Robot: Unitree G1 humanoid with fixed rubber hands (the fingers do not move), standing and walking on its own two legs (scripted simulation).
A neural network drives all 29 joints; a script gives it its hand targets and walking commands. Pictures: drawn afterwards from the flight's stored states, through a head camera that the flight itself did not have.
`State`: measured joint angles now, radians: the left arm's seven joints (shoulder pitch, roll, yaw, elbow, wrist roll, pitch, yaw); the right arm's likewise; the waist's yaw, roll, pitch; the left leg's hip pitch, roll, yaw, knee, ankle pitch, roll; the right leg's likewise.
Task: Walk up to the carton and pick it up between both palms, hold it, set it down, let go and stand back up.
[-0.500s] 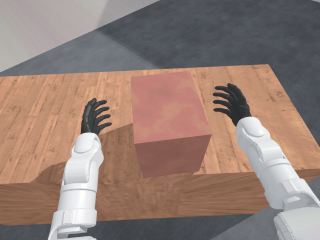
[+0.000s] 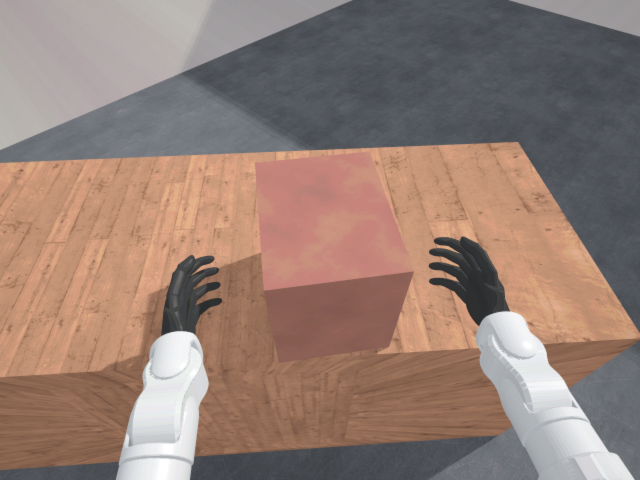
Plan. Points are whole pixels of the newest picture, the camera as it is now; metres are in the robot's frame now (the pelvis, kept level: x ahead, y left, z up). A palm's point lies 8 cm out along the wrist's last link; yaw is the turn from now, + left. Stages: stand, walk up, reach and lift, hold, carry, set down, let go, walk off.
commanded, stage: set down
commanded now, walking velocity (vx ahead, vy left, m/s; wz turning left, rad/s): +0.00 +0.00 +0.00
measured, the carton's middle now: (324, 257) +0.44 +0.05 -0.02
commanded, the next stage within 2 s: none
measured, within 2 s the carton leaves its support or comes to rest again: neither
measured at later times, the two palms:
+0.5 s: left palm (191, 382) +0.24 +0.20 -0.01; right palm (504, 383) +0.26 -0.18 +0.00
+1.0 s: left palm (172, 418) +0.20 +0.22 -0.04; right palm (510, 424) +0.22 -0.19 -0.03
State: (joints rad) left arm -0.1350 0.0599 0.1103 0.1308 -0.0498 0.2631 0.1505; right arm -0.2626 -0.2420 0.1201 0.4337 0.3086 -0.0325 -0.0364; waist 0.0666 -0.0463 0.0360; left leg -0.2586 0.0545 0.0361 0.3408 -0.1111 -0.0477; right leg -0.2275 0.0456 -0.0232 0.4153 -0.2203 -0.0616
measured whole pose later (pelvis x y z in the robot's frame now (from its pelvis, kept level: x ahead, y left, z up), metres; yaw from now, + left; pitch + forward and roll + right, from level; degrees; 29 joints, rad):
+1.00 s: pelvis +0.02 +0.01 +0.00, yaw -1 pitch -4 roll +1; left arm 0.19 0.12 0.02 0.39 -0.02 -0.02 0.13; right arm 0.14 -0.19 0.07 0.57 0.15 -0.23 0.04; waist 0.04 -0.05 0.05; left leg -0.12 0.03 0.04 0.35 -0.17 -0.03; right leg -0.08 0.03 0.00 0.40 -0.26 -0.04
